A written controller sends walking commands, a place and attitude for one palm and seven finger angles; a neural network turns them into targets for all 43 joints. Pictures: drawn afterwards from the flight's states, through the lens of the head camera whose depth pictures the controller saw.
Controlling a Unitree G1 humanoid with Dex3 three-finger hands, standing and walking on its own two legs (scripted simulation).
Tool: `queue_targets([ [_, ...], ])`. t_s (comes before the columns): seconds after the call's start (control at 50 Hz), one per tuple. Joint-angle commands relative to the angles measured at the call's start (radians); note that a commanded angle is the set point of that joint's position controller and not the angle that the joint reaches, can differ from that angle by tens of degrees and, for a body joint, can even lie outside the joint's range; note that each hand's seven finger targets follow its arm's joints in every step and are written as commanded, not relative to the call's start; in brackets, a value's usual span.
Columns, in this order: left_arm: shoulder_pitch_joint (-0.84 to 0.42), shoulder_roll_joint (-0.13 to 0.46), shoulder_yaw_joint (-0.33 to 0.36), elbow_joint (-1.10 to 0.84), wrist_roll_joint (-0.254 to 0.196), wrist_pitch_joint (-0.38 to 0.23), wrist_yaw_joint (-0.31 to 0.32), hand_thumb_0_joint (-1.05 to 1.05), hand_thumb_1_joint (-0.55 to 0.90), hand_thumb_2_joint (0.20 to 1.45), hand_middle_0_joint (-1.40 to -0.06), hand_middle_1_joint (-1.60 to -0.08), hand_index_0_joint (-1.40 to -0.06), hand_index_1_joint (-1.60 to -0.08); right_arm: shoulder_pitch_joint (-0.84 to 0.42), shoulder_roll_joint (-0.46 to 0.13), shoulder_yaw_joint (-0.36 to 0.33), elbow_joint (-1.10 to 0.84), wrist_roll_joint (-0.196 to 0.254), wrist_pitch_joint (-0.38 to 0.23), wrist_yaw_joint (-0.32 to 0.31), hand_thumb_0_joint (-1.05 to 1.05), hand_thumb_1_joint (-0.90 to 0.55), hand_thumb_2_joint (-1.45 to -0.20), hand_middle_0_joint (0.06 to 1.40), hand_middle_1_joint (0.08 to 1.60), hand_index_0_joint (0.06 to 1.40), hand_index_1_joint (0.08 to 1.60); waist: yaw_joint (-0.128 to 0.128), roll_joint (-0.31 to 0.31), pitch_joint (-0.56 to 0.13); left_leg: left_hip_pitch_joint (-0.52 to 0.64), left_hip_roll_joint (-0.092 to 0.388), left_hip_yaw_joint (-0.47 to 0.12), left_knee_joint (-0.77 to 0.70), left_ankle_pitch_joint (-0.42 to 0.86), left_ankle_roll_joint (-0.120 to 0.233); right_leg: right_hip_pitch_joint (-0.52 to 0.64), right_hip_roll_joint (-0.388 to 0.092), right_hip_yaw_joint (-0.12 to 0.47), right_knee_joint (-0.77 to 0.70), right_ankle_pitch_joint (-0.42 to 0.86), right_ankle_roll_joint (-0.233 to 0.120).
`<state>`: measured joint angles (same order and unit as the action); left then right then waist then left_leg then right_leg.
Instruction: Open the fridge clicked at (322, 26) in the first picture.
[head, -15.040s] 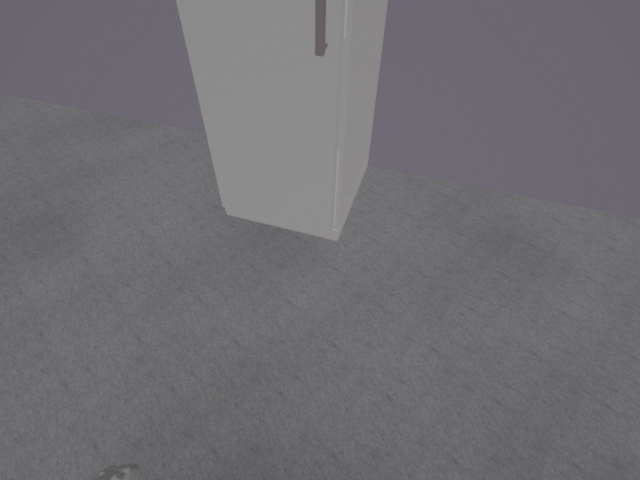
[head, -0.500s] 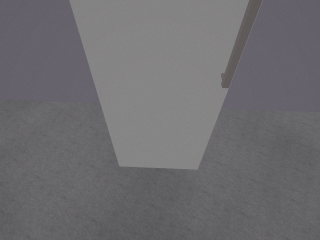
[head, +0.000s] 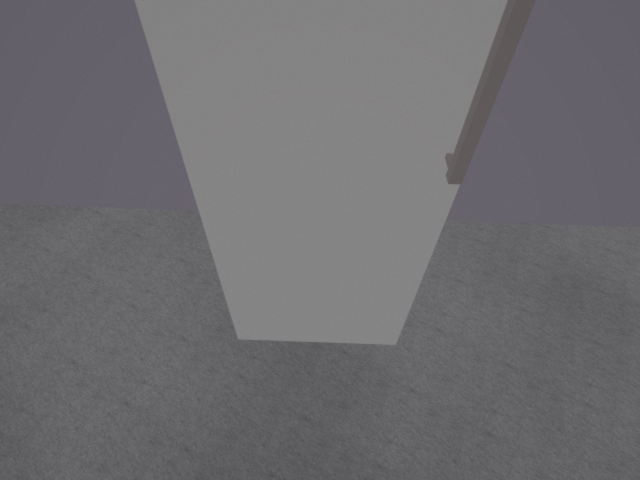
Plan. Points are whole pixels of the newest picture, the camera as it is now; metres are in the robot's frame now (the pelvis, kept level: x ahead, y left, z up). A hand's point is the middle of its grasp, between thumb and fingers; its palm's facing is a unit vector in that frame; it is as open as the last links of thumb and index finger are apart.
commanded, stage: look again from close up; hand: right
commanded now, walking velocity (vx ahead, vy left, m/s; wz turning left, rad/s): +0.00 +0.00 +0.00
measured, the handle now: (486, 73) +0.59 -0.18 +0.23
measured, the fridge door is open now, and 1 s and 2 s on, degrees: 0 0 0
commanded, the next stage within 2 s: shuffle to correct the standing spot in 0.84 s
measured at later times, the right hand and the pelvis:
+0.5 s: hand out of the picture +0.00 -0.17 -0.17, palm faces +0.02 +0.98 -0.20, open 7.4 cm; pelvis -0.01 +0.01 +0.00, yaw +0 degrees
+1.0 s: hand out of the picture -0.02 -0.17 -0.17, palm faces +0.03 +0.98 -0.19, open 7.4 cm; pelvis -0.02 +0.00 +0.00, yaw +0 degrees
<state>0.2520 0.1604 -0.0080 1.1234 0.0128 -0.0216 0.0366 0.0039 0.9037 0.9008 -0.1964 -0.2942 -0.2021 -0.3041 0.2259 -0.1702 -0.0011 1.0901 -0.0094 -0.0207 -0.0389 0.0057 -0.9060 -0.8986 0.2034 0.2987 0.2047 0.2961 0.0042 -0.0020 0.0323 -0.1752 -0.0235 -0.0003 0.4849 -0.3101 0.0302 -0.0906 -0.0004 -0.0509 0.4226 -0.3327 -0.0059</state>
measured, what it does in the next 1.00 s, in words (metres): stands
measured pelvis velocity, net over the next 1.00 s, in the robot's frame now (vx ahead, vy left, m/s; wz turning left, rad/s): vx -0.02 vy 0.00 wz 0.00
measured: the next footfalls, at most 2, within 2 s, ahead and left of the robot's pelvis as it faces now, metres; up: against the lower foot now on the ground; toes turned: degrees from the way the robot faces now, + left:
left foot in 1.68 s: +0.29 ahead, +0.06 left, +0.00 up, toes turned +5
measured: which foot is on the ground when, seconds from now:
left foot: down 0.00-1.00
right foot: down 0.00-1.00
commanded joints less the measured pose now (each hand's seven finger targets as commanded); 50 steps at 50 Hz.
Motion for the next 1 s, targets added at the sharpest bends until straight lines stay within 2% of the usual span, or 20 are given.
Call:
queue_targets([
  [0.0, 0.076, 0.105, 0.018, -0.017, 0.000, -0.011, 0.011, 0.000, 0.900, 0.900, -0.200, -0.300, -0.200, -0.300, 0.062, -0.123, -0.019, -0.034, -0.001, -0.011, -0.003, 0.000, -0.900, -0.900, 0.200, 0.300, 0.200, 0.300, -0.004, 0.012, -0.011, 0.032, 0.127, -0.097, -0.049, 0.447, 0.030, -0.018, -0.116, 0.067, -0.044, 0.363, -0.024],
  [0.1, 0.075, 0.102, 0.019, -0.014, -0.001, -0.010, 0.011, 0.000, 0.900, 0.900, -0.200, -0.300, -0.200, -0.300, 0.069, -0.125, -0.019, -0.030, -0.001, -0.013, -0.003, 0.000, -0.900, -0.900, 0.200, 0.300, 0.200, 0.300, -0.003, 0.014, -0.006, 0.035, 0.133, -0.107, -0.065, 0.456, 0.032, -0.022, -0.113, 0.065, -0.049, 0.326, -0.022],
  [0.24, 0.077, 0.093, 0.017, -0.008, -0.001, -0.007, 0.008, 0.000, 0.900, 0.900, -0.200, -0.300, -0.200, -0.300, 0.076, -0.119, -0.015, -0.024, -0.001, -0.013, -0.001, 0.000, -0.900, -0.900, 0.200, 0.300, 0.200, 0.300, -0.003, 0.010, 0.012, 0.019, 0.127, -0.116, -0.089, 0.398, 0.030, -0.032, -0.112, 0.064, -0.057, 0.265, -0.019],
  [0.32, 0.079, 0.095, 0.017, -0.005, -0.002, -0.009, 0.009, 0.000, 0.900, 0.900, -0.200, -0.300, -0.200, -0.300, 0.085, -0.119, -0.015, -0.020, 0.001, -0.015, 0.000, 0.000, -0.900, -0.900, 0.200, 0.300, 0.200, 0.300, -0.004, 0.006, -0.002, 0.027, 0.130, -0.119, -0.095, 0.397, 0.031, -0.030, -0.112, 0.066, -0.060, 0.263, -0.018],
  [0.42, 0.086, 0.086, 0.015, 0.000, -0.002, -0.007, 0.008, 0.000, 0.900, 0.900, -0.200, -0.300, -0.200, -0.300, 0.090, -0.114, -0.013, -0.014, 0.001, -0.015, 0.000, 0.000, -0.900, -0.900, 0.200, 0.300, 0.200, 0.300, -0.004, 0.015, 0.031, 0.012, 0.128, -0.120, -0.114, 0.337, 0.029, -0.055, -0.109, 0.068, -0.070, 0.218, -0.017],
  [0.52, 0.094, 0.081, 0.013, 0.004, -0.001, -0.008, 0.007, 0.000, 0.900, 0.900, -0.200, -0.300, -0.200, -0.300, 0.094, -0.106, -0.011, -0.011, 0.001, -0.013, 0.001, 0.000, -0.900, -0.900, 0.200, 0.300, 0.200, 0.300, -0.005, 0.000, 0.036, 0.004, 0.123, -0.115, -0.119, 0.289, 0.027, -0.059, -0.110, 0.075, -0.078, 0.212, -0.019],
  [0.72, 0.108, 0.080, 0.012, 0.009, -0.002, -0.014, 0.009, 0.000, 0.900, 0.900, -0.200, -0.300, -0.200, -0.300, 0.105, -0.095, -0.008, -0.003, 0.001, -0.013, 0.001, 0.000, -0.900, -0.900, 0.200, 0.300, 0.200, 0.300, -0.006, -0.002, 0.013, 0.009, 0.119, -0.102, -0.103, 0.307, 0.024, -0.046, -0.117, 0.082, -0.081, 0.258, -0.025],
  [0.92, 0.117, 0.072, 0.010, 0.013, -0.003, -0.014, 0.010, 0.000, 0.900, 0.900, -0.200, -0.300, -0.200, -0.300, 0.110, -0.087, -0.008, 0.002, 0.000, -0.011, -0.001, 0.000, -0.900, -0.900, 0.200, 0.300, 0.200, 0.300, -0.007, 0.010, 0.045, -0.004, 0.118, -0.097, -0.102, 0.276, 0.021, -0.068, -0.115, 0.088, -0.091, 0.240, -0.027],
  [0.94, 0.132, 0.061, 0.008, 0.017, -0.001, -0.011, 0.007, 0.000, 0.900, 0.900, -0.200, -0.300, -0.200, -0.300, 0.125, -0.074, -0.007, 0.005, -0.003, -0.008, -0.001, 0.000, -0.900, -0.900, 0.200, 0.300, 0.200, 0.300, -0.009, -0.002, 0.028, 0.007, 0.117, -0.092, -0.093, 0.219, 0.024, -0.063, -0.112, 0.079, -0.080, 0.190, -0.029],
  [0.98, 0.144, 0.064, 0.011, 0.018, 0.003, -0.004, 0.002, 0.000, 0.900, 0.900, -0.200, -0.300, -0.200, -0.300, 0.133, -0.076, -0.015, 0.003, -0.008, 0.000, 0.003, 0.000, -0.900, -0.900, 0.200, 0.300, 0.200, 0.300, -0.012, 0.006, 0.058, -0.017, 0.111, -0.106, -0.093, 0.003, 0.035, -0.105, -0.101, 0.075, -0.070, 0.019, -0.036],
])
